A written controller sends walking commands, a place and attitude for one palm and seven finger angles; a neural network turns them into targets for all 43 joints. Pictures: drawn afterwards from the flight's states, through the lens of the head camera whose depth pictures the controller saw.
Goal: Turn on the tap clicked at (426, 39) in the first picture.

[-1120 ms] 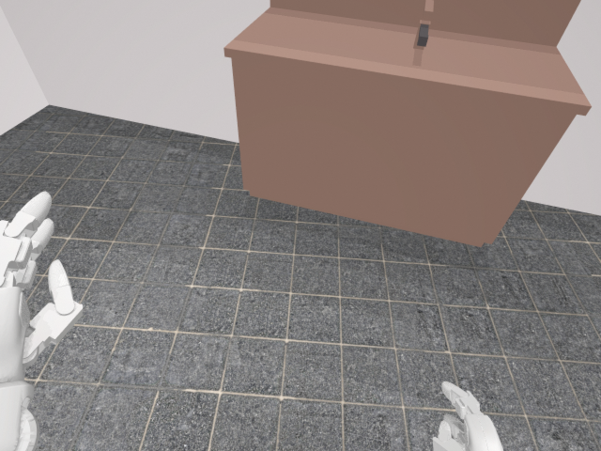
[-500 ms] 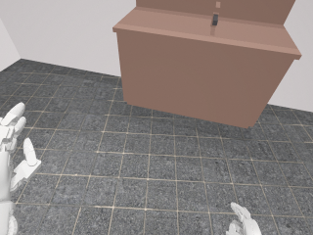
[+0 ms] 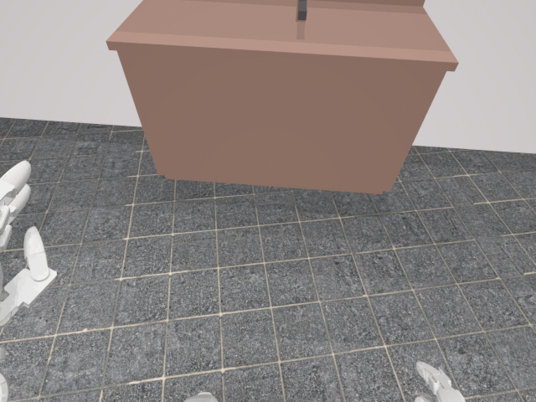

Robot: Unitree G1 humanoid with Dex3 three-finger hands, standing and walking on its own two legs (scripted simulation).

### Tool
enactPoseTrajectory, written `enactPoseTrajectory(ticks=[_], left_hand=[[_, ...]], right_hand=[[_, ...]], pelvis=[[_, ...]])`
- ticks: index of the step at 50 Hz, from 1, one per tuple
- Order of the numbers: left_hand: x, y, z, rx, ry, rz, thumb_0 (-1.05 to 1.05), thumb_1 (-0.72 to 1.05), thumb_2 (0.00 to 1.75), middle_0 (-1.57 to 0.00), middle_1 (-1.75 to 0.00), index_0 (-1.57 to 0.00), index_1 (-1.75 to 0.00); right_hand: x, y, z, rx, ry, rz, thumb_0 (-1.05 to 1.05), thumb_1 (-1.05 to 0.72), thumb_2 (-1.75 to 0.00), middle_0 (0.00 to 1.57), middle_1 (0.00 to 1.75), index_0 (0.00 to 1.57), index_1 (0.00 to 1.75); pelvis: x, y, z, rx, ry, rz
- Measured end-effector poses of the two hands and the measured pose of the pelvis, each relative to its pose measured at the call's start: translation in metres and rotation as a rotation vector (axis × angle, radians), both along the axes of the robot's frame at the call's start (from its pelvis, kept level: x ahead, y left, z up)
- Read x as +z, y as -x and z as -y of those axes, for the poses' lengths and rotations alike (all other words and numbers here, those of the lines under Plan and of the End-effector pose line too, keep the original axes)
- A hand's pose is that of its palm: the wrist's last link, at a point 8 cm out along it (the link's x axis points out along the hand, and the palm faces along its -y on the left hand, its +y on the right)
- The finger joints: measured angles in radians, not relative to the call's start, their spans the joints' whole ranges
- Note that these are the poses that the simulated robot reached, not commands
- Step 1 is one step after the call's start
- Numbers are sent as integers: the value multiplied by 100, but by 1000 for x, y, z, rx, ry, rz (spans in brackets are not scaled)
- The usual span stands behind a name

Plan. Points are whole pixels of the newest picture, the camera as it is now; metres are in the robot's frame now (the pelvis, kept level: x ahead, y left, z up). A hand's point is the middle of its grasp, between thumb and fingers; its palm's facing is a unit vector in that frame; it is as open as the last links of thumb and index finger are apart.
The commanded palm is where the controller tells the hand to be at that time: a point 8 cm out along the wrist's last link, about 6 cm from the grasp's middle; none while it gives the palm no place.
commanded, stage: walk to a spot facing it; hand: left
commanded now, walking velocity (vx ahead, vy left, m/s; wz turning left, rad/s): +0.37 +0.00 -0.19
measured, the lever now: (302, 14) +1.24 -0.06 +0.06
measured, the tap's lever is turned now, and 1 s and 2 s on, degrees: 0 0 0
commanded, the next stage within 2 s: turn to face it in 0.90 s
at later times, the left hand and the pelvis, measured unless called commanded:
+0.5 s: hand (157, 148) +0.42 +0.18 +0.17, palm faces +0.30 -0.80 -0.52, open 7.4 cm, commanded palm +0.36 +0.22 +0.17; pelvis +0.16 -0.03 -0.02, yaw -8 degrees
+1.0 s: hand (190, 88) +0.58 +0.17 +0.17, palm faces +0.36 -0.87 -0.33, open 7.4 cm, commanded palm +0.53 +0.20 +0.17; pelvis +0.33 -0.05 -0.02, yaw -9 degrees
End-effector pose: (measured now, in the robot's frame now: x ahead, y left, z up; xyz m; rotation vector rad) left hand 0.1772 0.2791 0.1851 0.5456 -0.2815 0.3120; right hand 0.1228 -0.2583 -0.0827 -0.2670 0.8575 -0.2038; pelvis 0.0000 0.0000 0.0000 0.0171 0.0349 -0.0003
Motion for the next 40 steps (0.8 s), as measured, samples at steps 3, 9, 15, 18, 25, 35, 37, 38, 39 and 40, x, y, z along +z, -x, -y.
enactPoseTrajectory(ticks=[3, 9, 15, 18, 25, 35, 37, 38, 39, 40], left_hand=[[-2, -20, -9, -6, 14, 31, 2, 89, 90, -22, -30, -22, -30], [-18, -71, -20, -13, 71, 53, 2, 89, 90, -21, -30, -21, -30], [2, -119, 8, -97, 68, 81, 2, 89, 90, -21, -30, -21, -30], [13, -141, 23, -126, 20, 86, 2, 89, 90, -21, -30, -21, -30], [3, -202, 56, -97, -84, 27, 2, 89, 90, -21, -30, -21, -30], [-1, -258, 111, -196, -18, 0, 2, 89, 90, -22, -30, -22, -30], [13, -267, 113, -215, -49, 38, 2, 89, 89, -22, -31, -22, -30], [19, -272, 113, -217, -63, 59, 2, 89, 89, -22, -31, -22, -30], [25, -277, 111, -214, -75, 78, 2, 89, 89, -22, -31, -22, -30], [29, -282, 109, -207, -81, 94, 2, 89, 89, -22, -31, -22, -30]], right_hand=[[0, -20, -6, -10, 19, 17, 1, -90, -90, 20, 30, 20, 30], [1, -69, -33, -51, -18, 116, 1, -90, -90, 20, 30, 20, 30], [6, -104, -60, -26, -113, 154, 1, -90, -90, 20, 30, 20, 30], [1, -116, -59, -35, -147, 141, 1, -90, -90, 21, 30, 21, 30], [-37, -147, -10, -91, -176, 75, 1, -90, -90, 21, 30, 21, 30], [-20, -193, 78, -161, -40, 13, 1, -90, -90, 20, 30, 20, 30], [-10, -203, 86, -170, -17, 18, 1, -90, -90, 20, 30, 20, 30], [-6, -209, 89, -173, -8, 21, 1, -90, -90, 20, 30, 20, 30], [-3, -215, 91, -174, 0, 26, 1, -90, -90, 20, 30, 20, 30], [0, -222, 92, -175, 5, 31, 1, -90, -90, 20, 30, 20, 30]], pelvis=[[-6, -23, -10, -11, 11, 8], [-14, -60, -21, -76, -7, 43], [-4, -92, -15, -113, 22, 46], [-1, -112, -7, -129, 29, 43], [-21, -163, 33, -133, 25, 39], [-12, -212, 60, -151, 11, 39], [-8, -225, 63, -150, 4, 33], [-6, -232, 65, -150, 0, 31], [-5, -239, 65, -150, -2, 29], [-4, -247, 65, -150, -4, 29]])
